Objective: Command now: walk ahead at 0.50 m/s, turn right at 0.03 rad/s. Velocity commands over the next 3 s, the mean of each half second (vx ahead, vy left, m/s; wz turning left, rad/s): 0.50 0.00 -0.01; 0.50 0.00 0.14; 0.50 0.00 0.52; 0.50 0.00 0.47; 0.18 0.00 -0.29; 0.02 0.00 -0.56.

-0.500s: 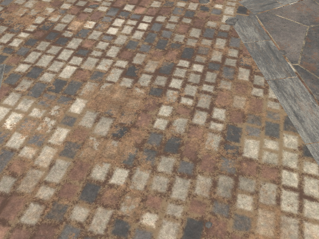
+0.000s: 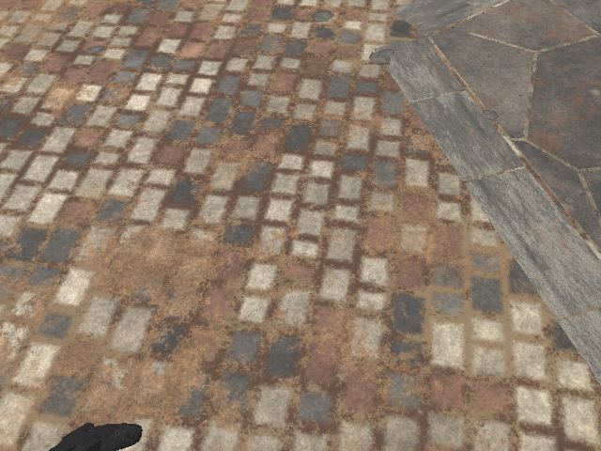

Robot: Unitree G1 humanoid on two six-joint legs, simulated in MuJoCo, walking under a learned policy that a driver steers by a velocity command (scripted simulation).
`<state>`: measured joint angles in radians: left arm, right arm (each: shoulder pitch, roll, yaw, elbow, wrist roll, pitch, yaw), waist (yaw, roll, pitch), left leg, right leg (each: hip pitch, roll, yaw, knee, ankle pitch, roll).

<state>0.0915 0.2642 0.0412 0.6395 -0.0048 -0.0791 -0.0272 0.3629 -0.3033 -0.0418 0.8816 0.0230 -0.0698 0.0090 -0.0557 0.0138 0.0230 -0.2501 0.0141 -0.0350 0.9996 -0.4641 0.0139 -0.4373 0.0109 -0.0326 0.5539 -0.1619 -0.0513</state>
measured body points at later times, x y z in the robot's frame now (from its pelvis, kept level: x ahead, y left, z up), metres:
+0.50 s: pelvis +0.27 +0.05 +0.00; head +0.31 +0.06 +0.44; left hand +0.28 +0.33 -0.14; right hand +0.48 -0.20 -0.09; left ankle +0.37 +0.14 -0.73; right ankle +0.11 -0.10 -0.68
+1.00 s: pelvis +0.55 +0.01 +0.00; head +0.58 +0.01 +0.45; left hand +0.75 +0.27 -0.08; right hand +0.55 -0.27 -0.14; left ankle +0.38 +0.14 -0.70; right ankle +0.66 -0.09 -0.73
